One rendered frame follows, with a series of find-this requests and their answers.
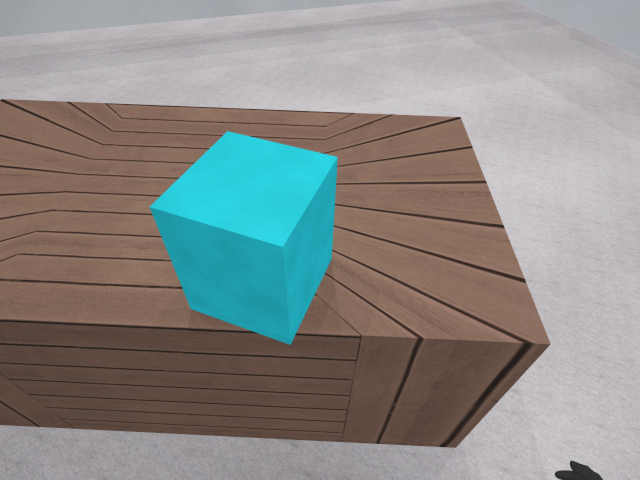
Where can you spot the pedestal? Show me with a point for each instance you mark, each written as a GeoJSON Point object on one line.
{"type": "Point", "coordinates": [421, 323]}

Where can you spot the carton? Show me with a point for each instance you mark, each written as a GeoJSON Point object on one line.
{"type": "Point", "coordinates": [249, 230]}

